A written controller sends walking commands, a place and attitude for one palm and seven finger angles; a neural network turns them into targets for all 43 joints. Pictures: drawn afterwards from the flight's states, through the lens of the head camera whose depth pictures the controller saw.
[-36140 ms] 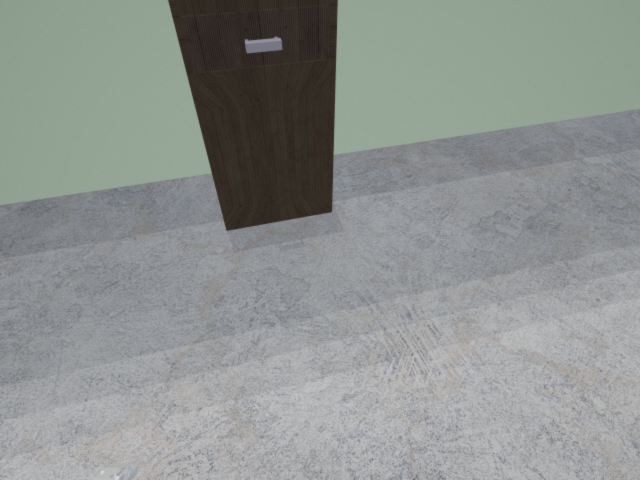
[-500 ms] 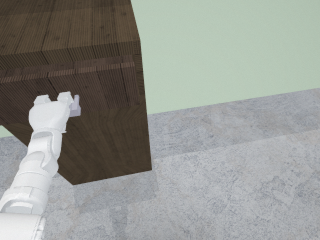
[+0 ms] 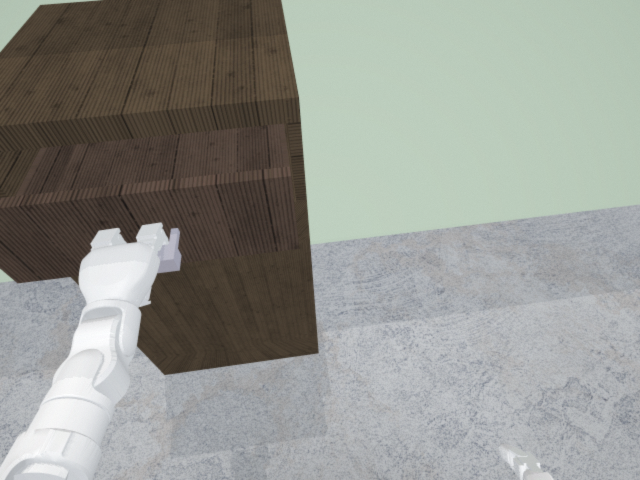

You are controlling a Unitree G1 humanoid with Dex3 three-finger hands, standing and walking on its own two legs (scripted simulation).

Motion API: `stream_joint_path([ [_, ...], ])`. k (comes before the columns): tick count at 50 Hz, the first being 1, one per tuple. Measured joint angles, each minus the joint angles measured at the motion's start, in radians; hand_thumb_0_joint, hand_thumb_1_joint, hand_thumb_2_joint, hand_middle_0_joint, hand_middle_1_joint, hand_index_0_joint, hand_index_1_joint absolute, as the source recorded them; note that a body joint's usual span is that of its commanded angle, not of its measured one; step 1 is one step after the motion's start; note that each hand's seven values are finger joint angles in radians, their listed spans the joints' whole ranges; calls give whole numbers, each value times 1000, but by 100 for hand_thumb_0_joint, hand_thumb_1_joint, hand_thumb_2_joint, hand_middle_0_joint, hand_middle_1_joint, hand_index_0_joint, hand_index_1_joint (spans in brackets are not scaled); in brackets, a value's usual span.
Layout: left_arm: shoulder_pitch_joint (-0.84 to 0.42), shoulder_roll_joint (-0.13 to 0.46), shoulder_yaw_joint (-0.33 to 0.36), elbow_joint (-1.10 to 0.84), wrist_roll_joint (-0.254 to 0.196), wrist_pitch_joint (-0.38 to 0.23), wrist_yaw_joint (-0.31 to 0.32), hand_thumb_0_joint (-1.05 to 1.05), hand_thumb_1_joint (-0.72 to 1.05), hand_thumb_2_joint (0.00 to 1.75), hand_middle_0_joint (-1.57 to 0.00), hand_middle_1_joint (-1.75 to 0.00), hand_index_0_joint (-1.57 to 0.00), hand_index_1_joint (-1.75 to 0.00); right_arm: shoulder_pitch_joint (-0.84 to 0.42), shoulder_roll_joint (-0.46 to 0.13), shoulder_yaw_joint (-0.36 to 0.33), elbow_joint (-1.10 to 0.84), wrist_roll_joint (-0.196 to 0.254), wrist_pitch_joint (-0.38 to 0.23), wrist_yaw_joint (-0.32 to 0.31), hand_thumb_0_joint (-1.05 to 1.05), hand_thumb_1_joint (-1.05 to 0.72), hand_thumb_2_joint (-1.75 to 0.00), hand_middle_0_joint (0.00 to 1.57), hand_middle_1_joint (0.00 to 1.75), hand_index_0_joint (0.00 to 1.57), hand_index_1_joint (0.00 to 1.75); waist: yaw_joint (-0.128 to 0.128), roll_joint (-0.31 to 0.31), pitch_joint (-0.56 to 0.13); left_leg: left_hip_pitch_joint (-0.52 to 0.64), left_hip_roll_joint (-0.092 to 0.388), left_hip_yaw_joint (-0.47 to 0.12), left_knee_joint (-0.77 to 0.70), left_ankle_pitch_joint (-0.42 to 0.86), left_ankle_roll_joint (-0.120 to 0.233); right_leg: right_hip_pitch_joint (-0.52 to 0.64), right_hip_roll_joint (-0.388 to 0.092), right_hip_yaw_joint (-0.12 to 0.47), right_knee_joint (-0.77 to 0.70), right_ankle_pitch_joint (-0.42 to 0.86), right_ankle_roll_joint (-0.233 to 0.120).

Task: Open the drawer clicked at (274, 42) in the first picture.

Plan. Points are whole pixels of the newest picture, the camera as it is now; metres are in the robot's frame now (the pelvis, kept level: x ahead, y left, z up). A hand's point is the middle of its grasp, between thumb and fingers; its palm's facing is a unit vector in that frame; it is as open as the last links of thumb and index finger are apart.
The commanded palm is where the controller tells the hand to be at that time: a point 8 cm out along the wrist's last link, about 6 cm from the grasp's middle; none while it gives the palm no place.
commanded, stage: pull the drawer open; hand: left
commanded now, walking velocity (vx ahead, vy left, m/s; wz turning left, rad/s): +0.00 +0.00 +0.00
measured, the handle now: (139, 249) +0.41 +0.28 +0.05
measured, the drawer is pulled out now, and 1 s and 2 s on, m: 0.11 0.23 0.30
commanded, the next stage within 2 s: open the thumb to release the handle in 1.70 s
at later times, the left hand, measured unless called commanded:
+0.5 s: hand (131, 336) +0.29 +0.25 +0.03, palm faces +0.00 -0.03 -1.00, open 6.3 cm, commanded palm +0.25 +0.26 +0.08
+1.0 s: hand (124, 377) +0.24 +0.24 +0.03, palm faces +0.00 -0.05 -1.00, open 6.2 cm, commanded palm +0.20 +0.24 +0.08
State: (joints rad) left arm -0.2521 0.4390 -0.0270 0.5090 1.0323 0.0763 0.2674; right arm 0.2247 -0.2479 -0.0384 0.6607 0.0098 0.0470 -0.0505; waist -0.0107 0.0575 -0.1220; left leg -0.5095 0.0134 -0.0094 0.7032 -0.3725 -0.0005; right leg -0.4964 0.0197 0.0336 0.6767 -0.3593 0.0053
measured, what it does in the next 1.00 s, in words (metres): stands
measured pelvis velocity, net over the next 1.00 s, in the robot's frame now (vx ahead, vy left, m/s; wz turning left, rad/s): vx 0.00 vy -0.01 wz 0.00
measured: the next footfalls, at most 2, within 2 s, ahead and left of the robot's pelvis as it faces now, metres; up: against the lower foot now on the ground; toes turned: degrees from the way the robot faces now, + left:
none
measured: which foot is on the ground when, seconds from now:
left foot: down 0.00-1.00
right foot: down 0.00-1.00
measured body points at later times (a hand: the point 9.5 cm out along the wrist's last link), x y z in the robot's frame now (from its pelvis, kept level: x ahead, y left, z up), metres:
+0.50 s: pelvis +0.00 -0.01 +0.00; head +0.01 -0.04 +0.45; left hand +0.28 +0.25 +0.08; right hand +0.17 -0.25 -0.10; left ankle -0.02 +0.12 -0.72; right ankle -0.02 -0.13 -0.72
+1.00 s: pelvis +0.00 -0.01 +0.01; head +0.01 -0.04 +0.46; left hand +0.23 +0.24 +0.08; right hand +0.20 -0.24 -0.09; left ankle -0.02 +0.12 -0.72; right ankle -0.02 -0.13 -0.72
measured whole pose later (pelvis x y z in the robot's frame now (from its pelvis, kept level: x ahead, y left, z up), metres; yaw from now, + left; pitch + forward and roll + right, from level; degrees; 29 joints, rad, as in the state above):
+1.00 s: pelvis +0.00 -0.01 +0.01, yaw +0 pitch +5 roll +0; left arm 0.20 0.39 -0.06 0.09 1.02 0.11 0.29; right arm 0.11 -0.22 -0.01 0.67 -0.01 0.00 -0.06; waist 0.06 0.06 -0.09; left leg -0.37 0.01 -0.01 0.64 -0.35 -0.02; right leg -0.37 0.02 0.03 0.65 -0.36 -0.01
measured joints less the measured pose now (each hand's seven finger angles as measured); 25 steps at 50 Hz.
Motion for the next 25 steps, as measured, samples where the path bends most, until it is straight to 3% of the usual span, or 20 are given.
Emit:
stream_joint_path([
  [25,228,-28,-15,-198,-8,2,15,2,64,79,-29,-133,-35,-132,-78,7,12,17,-7,-36,-20,1,-90,-90,20,30,21,30,38,-1,20,90,1,-6,-46,21,-16,77,1,-6,-14,3,-15],
])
